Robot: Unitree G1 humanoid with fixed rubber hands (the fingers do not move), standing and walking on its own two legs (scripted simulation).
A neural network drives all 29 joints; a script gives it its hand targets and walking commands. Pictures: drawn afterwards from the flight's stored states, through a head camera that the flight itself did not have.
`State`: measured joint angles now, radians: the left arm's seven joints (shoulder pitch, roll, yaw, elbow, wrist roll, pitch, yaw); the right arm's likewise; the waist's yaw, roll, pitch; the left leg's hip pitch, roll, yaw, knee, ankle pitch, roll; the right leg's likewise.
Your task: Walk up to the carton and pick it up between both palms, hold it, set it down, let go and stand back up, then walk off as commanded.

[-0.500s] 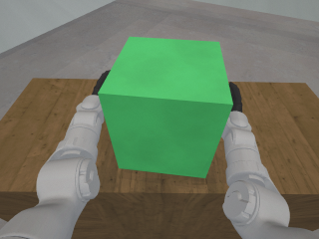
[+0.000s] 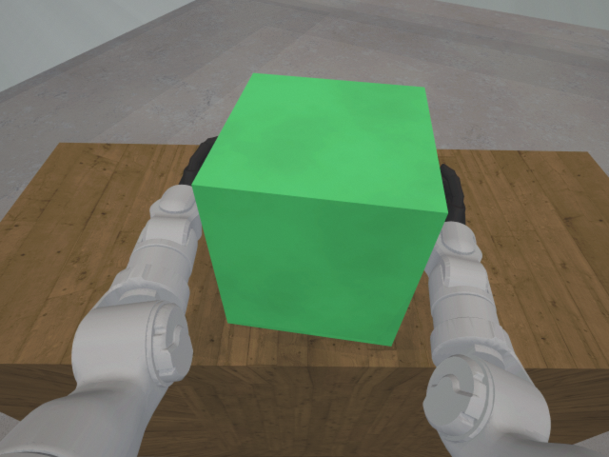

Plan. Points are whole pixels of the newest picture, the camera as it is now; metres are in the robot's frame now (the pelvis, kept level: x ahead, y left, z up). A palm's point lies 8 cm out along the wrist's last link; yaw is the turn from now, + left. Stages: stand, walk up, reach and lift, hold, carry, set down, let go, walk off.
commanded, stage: set down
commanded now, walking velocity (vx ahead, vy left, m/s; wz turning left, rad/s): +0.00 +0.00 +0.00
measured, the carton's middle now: (322, 209) +0.44 -0.02 +0.08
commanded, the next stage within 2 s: none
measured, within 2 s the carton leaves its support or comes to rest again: neither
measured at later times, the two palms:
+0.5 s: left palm (196, 191) +0.44 +0.15 +0.12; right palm (446, 225) +0.38 -0.19 +0.10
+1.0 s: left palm (195, 199) +0.44 +0.16 +0.11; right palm (446, 231) +0.39 -0.19 +0.09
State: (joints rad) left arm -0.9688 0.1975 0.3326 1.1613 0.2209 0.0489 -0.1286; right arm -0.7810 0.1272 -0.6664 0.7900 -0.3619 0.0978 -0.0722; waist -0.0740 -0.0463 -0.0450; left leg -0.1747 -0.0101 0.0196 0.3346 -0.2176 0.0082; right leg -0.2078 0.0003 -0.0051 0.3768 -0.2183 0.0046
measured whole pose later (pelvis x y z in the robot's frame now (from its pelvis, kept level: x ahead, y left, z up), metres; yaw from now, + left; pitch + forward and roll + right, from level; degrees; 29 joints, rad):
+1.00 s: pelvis +0.00 +0.00 +0.00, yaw +0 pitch +4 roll +0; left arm -0.97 0.19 0.41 1.20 0.15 -0.01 -0.10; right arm -0.78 0.07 -0.61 0.88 -0.39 0.03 -0.06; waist -0.07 -0.04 -0.03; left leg -0.20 -0.01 0.02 0.35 -0.22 0.01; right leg -0.22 0.00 -0.01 0.38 -0.22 0.00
